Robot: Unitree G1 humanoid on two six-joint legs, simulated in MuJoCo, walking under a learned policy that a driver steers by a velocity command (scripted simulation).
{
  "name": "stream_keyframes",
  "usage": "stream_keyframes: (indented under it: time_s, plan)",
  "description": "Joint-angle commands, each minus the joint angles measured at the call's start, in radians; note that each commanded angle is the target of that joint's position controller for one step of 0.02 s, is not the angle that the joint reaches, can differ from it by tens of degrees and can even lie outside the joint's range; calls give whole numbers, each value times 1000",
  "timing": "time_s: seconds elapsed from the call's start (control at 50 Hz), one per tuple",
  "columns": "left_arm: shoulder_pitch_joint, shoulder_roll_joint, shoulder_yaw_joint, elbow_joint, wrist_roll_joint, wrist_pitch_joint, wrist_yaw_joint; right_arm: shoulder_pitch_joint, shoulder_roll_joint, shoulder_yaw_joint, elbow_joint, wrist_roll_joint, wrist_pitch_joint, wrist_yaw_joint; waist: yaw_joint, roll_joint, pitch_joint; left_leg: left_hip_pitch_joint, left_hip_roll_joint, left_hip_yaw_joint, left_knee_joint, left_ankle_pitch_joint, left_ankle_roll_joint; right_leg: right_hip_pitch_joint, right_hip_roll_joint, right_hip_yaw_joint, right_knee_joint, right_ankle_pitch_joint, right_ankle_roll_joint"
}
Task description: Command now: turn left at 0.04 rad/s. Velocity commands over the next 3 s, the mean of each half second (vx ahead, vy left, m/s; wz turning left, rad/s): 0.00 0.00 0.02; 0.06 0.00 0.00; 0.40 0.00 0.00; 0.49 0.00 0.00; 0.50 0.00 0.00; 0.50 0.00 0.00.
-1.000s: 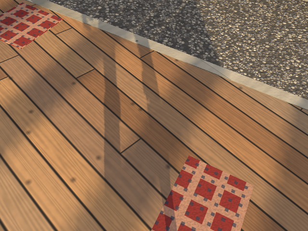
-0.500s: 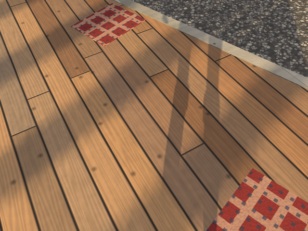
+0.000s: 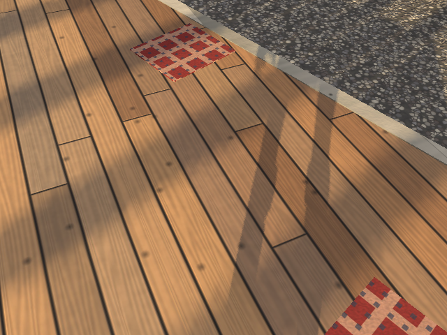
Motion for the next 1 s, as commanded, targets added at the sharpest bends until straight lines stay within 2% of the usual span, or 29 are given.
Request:
stream_keyframes:
  time_s: [0.02, 0.16, 0.44, 0.82, 0.84, 0.86, 0.9, 0.92, 0.94, 0.96, 1.0]
  plan:
    - [-4, 98, 28, -46, -1, -11, 7, -2, -117, -30, -47, 1, -16, -5, -12, 56, 6, -38, 122, -118, -96, 159, 22, 11, -61, 59, -43, 111, -17]
    - [-8, 103, 33, -11, -4, -8, 13, 13, -117, -31, -19, 2, -21, -8, -11, 31, -2, -30, 116, -110, -95, 207, 22, 43, -71, 62, -41, 150, -15]
    - [-17, 110, 36, 81, -6, -4, 23, 60, -118, -33, 61, 6, -19, -16, -16, 30, 7, -7, 113, -97, -107, 246, 22, 68, -84, 67, -52, 191, -20]
    - [-3, 87, 33, 238, -5, -2, 32, 110, -102, -27, 195, 8, -17, -25, -22, 24, 37, 2, 118, -88, -133, 213, 21, 76, -90, 72, -89, 183, -30]
    - [6, 85, 33, 247, -3, -1, 31, 124, -103, -28, 204, 7, -16, -25, -24, 31, 17, 6, 109, -87, -141, 111, 29, 80, -74, 59, -82, 81, -33]
    - [6, 89, 38, 249, 1, 2, 29, 131, -118, -34, 210, 6, -12, -24, -27, 46, 30, -13, 99, -97, -145, -56, 48, 57, -42, 35, -47, -69, -41]
    - [-11, 83, 40, 237, 13, 9, 19, 145, -156, -51, 209, 3, -1, -21, -42, 107, 106, -75, 132, -190, -187, -422, 104, -71, 8, 2, 44, -313, -57]
    - [-32, 68, 36, 222, 19, 8, 13, 170, -170, -59, 212, 5, 0, -20, -57, 133, 149, -83, 179, -265, -227, -534, 136, -148, 22, -16, 104, -331, -60]
    - [-50, 41, 28, 206, 25, 1, 7, 192, -186, -66, 218, 5, -2, -20, -64, 166, 180, -77, 243, -348, -266, -591, 172, -204, 23, -53, 164, -282, -58]
    - [-71, 29, 24, 191, 29, -9, 3, 199, -184, -70, 220, 4, -7, -17, -71, 174, 199, -81, 288, -399, -290, -573, 199, -225, 6, -65, 191, -225, -59]
    - [-42, 40, 28, 187, 18, -34, -4, 156, -179, -75, 210, 2, -19, -9, -39, 155, 174, -99, 281, -364, -273, -456, 197, -152, -5, -69, 128, -195, -71]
